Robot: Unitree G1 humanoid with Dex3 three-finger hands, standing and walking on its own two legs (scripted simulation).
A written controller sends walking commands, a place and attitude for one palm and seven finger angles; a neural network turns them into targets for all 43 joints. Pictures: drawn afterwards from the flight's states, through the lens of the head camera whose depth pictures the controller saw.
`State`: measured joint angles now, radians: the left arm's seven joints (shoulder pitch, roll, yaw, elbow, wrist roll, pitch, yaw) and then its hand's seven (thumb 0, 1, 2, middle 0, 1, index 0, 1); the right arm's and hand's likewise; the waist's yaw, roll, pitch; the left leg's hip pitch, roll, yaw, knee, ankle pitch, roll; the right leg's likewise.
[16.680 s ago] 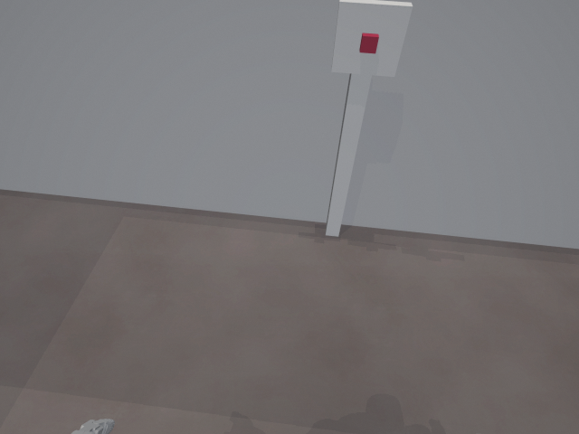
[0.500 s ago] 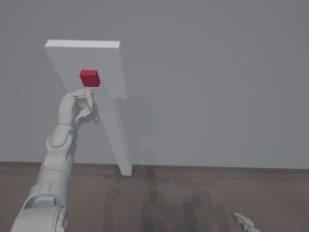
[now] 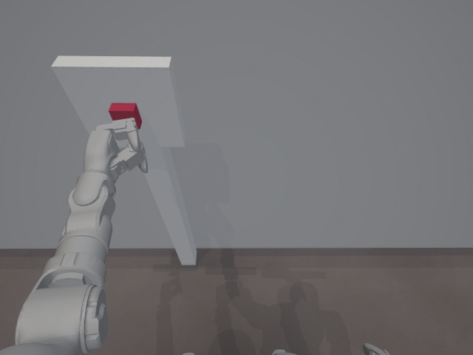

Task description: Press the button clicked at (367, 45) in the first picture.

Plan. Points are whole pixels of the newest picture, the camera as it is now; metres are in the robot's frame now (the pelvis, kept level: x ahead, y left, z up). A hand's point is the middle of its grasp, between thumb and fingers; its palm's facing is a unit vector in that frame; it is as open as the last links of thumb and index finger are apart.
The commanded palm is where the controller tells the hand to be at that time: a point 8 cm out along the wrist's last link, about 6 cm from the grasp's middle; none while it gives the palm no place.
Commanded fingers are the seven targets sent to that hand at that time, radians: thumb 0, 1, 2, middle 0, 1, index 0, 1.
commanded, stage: press the button with the knuckle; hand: left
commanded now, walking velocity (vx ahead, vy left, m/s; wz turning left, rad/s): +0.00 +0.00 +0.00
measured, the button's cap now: (126, 115) +0.50 +0.19 +0.13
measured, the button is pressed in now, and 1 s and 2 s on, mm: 0 10 0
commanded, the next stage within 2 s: hold the button down briefly in 0.54 s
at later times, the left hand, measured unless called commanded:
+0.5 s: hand (138, 142) +0.46 +0.17 +0.10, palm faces -0.03 -1.00 -0.03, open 3.4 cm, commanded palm +0.46 +0.22 +0.10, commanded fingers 0.00 0.90 0.90 -1.30 -1.50 -1.30 -1.50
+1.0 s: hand (138, 142) +0.46 +0.17 +0.10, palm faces -0.03 -1.00 -0.04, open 3.4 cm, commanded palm +0.46 +0.22 +0.10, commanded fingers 0.00 0.90 0.90 -1.30 -1.50 -1.30 -1.50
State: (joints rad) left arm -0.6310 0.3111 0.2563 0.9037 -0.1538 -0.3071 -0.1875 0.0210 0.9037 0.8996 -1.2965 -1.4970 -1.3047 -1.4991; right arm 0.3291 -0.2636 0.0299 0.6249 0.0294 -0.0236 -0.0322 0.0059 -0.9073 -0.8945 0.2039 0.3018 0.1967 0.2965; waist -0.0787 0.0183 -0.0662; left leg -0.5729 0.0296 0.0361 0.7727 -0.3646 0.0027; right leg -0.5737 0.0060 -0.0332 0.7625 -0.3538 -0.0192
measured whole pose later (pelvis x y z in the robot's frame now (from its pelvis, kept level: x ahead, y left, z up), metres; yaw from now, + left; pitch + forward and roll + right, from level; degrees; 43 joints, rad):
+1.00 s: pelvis -0.04 +0.01 -0.02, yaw +1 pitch +14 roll -2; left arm -0.98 0.44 0.26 1.23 -0.11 -0.35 -0.20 0.03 0.81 0.95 -1.30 -1.50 -1.49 -1.50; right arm 0.38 -0.29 0.06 0.66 0.01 -0.06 -0.04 0.00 -0.91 -0.89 0.20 0.30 0.20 0.30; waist -0.15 0.01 -0.06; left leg -0.81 0.02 0.00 0.90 -0.34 0.02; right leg -0.78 -0.01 -0.07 0.85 -0.32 -0.01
